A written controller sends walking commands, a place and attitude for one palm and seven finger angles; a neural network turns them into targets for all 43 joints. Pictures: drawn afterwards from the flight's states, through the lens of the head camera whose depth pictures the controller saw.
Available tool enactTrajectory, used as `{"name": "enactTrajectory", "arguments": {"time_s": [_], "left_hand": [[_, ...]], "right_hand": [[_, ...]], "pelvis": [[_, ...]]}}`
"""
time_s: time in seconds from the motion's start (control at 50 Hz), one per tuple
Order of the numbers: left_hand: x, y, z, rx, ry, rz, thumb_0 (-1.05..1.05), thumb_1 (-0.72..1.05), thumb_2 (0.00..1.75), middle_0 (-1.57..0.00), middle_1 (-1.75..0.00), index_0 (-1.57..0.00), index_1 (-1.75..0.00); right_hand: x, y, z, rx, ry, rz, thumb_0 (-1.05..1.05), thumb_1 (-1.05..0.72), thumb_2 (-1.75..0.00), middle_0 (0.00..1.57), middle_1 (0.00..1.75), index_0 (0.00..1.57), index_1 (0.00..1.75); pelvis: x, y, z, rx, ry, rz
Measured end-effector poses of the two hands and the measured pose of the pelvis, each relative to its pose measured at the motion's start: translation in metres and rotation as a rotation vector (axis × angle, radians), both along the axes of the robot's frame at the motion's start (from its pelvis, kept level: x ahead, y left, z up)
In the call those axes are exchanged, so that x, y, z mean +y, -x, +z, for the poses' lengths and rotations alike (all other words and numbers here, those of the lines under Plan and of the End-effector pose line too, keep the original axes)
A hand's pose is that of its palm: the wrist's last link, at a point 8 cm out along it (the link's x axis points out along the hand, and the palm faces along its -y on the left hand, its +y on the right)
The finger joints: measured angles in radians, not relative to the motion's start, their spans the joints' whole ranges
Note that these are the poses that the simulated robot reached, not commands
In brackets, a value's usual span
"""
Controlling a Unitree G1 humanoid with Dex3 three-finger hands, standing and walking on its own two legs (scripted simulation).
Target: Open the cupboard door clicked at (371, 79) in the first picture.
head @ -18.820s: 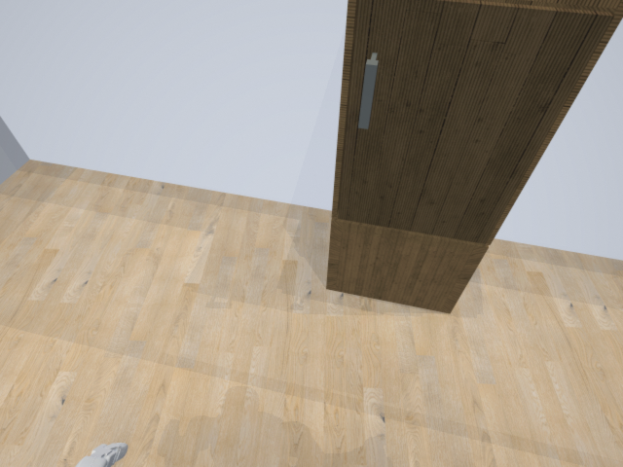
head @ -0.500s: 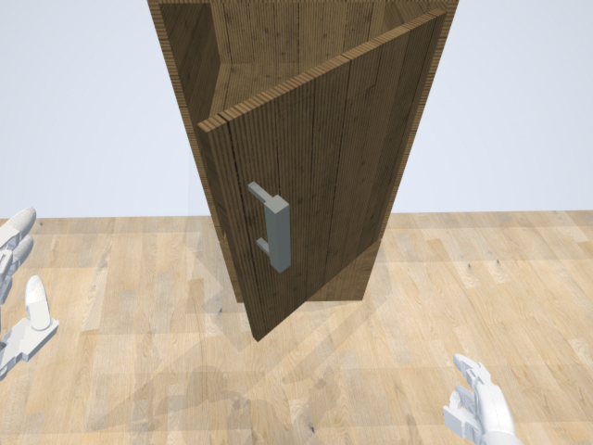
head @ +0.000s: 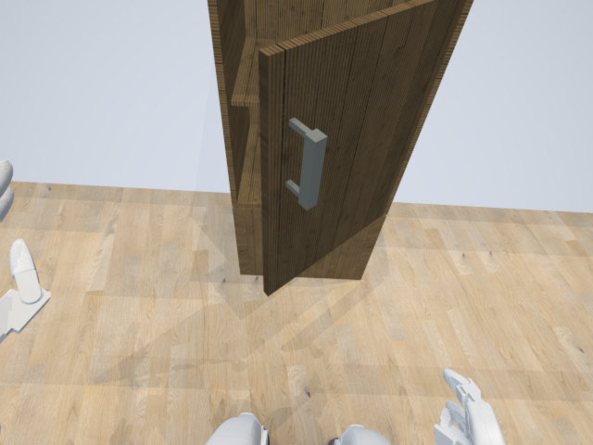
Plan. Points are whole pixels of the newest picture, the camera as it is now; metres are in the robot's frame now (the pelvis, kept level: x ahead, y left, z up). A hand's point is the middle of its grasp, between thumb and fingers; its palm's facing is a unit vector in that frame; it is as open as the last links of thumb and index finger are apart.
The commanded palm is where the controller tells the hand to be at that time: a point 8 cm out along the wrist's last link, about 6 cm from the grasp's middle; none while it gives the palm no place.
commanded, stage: step back with the hand held close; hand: left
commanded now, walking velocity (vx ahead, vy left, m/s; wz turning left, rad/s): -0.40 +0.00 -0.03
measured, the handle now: (302, 165) +0.48 +0.03 +0.10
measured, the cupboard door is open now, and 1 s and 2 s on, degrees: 41 41 41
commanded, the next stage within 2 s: stop stepping back and stand still in 0.20 s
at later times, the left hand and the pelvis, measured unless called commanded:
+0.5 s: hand (16, 386) +0.13 +0.22 +0.20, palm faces +0.32 -0.81 -0.49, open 7.4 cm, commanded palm +0.07 +0.27 +0.20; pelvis -0.10 -0.02 +0.01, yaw -5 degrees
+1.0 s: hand out of the picture +0.05 +0.20 +0.18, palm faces +0.41 -0.79 -0.47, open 7.4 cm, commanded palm -0.01 +0.24 +0.20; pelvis -0.16 -0.05 +0.03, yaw -2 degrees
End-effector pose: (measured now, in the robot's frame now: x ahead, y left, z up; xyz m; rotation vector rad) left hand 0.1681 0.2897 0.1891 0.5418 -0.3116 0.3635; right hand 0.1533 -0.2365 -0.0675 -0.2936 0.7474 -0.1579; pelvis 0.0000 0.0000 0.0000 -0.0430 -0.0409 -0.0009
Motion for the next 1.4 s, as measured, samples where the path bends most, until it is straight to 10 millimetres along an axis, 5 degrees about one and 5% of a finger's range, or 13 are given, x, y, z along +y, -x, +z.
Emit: {"name": "enactTrajectory", "arguments": {"time_s": [0.14, 0.34, 0.48, 0.58, 0.76, 0.84, 1.08, 1.28, 1.4], "left_hand": [[0.012, 0.035, 0.028, -0.041, -0.076, 0.046, 0.02, 0.88, 0.9, -0.22, -0.31, -0.21, -0.31], [-0.032, 0.065, 0.008, 0.058, -0.003, -0.048, 0.02, 0.89, 0.9, -0.21, -0.31, -0.21, -0.31], [-0.03, 0.072, 0.025, 0.015, -0.054, -0.114, 0.02, 0.88, 0.9, -0.22, -0.31, -0.21, -0.31], [-0.028, 0.087, 0.019, 0.057, -0.024, -0.08, 0.01, 0.89, 0.9, -0.22, -0.31, -0.21, -0.31], [-0.055, 0.149, 0.014, 0.127, -0.041, -0.026, 0.02, 0.89, 0.9, -0.22, -0.31, -0.21, -0.31], [-0.059, 0.162, 0.023, 0.059, -0.019, -0.001, 0.02, 0.88, 0.9, -0.22, -0.31, -0.21, -0.31], [-0.045, 0.162, 0.009, 0.098, 0.011, 0.023, 0.01, 0.89, 0.9, -0.22, -0.31, -0.21, -0.31], [-0.026, 0.162, 0.019, 0.03, -0.028, 0.013, 0.02, 0.88, 0.9, -0.22, -0.31, -0.21, -0.31], [-0.014, 0.156, 0.004, 0.081, 0.019, 0.01, 0.01, 0.89, 0.9, -0.21, -0.31, -0.21, -0.31]], "right_hand": [[0.01, 0.033, 0.007, -0.009, -0.059, -0.009, 0.01, -0.9, -0.89, 0.21, 0.3, 0.2, 0.3], [-0.007, 0.069, -0.005, 0.002, -0.089, 0.02, 0.01, -0.9, -0.89, 0.21, 0.3, 0.21, 0.3], [-0.028, 0.103, 0.018, -0.074, -0.03, -0.083, 0.01, -0.9, -0.89, 0.21, 0.3, 0.21, 0.3], [-0.035, 0.136, 0.026, -0.097, -0.034, -0.108, 0.01, -0.9, -0.9, 0.21, 0.3, 0.2, 0.3], [-0.051, 0.189, 0.001, 0.006, -0.072, -0.096, 0.01, -0.9, -0.9, 0.21, 0.3, 0.2, 0.3], [-0.061, 0.204, -0.001, 0.056, -0.068, -0.087, 0.01, -0.9, -0.89, 0.21, 0.3, 0.2, 0.3], [-0.069, 0.204, 0.008, 0.006, -0.015, -0.106, 0.01, -0.9, -0.9, 0.2, 0.3, 0.2, 0.3], [-0.028, 0.179, 0.009, -0.067, -0.079, -0.058, 0.01, -0.9, -0.9, 0.2, 0.3, 0.2, 0.3], [-0.007, 0.178, 0.007, -0.045, -0.103, -0.042, 0.01, -0.9, -0.89, 0.21, 0.3, 0.2, 0.3]], "pelvis": [[-0.007, 0.026, 0.011, 0.042, 0.027, 0.001], [-0.021, 0.081, 0.011, 0.092, -0.043, -0.077], [-0.018, 0.092, 0.013, 0.065, -0.037, -0.086], [-0.023, 0.115, 0.019, 0.028, -0.049, -0.085], [-0.046, 0.148, 0.019, 0.015, -0.069, -0.071], [-0.052, 0.154, 0.025, 0.023, -0.092, -0.073], [-0.04, 0.162, 0.024, 0.052, -0.068, -0.04], [-0.025, 0.163, 0.017, 0.02, -0.05, -0.056], [-0.013, 0.166, 0.018, 0.027, -0.042, -0.061]]}}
